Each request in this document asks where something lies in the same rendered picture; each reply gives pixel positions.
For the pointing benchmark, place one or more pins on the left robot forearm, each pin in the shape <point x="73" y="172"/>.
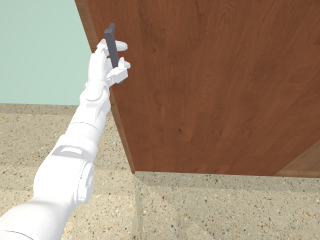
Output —
<point x="85" y="129"/>

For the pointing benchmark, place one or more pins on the wardrobe door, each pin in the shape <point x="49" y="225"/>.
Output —
<point x="309" y="160"/>
<point x="225" y="87"/>

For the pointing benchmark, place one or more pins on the left robot upper arm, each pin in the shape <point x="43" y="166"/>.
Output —
<point x="62" y="184"/>

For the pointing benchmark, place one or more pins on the left robot hand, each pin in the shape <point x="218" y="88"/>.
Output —
<point x="100" y="68"/>

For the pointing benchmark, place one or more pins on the handle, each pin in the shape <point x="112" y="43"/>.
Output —
<point x="111" y="45"/>

